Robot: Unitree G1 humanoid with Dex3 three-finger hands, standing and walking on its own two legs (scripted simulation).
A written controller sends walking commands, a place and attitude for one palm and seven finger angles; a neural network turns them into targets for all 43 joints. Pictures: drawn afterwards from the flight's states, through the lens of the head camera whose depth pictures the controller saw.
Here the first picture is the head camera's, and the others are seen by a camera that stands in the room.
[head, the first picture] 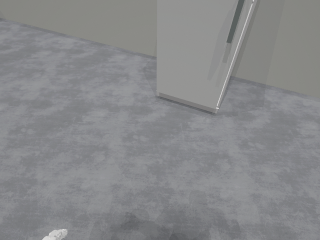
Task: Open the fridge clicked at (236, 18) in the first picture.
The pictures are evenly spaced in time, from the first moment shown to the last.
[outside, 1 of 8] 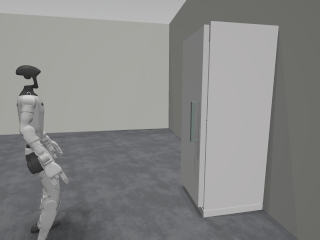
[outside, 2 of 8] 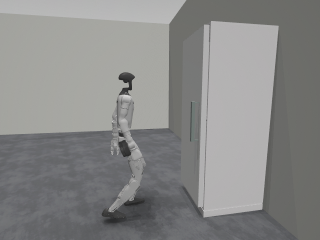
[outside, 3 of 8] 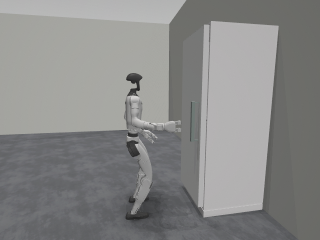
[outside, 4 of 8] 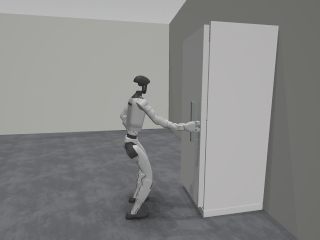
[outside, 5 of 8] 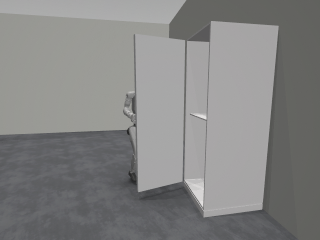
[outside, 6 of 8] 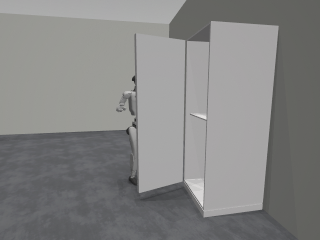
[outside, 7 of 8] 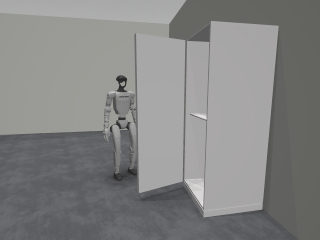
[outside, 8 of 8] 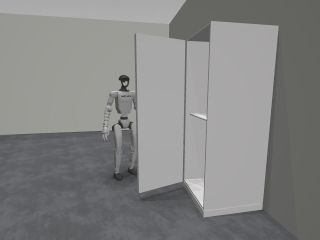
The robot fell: no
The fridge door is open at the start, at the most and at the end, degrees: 0 75 73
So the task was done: yes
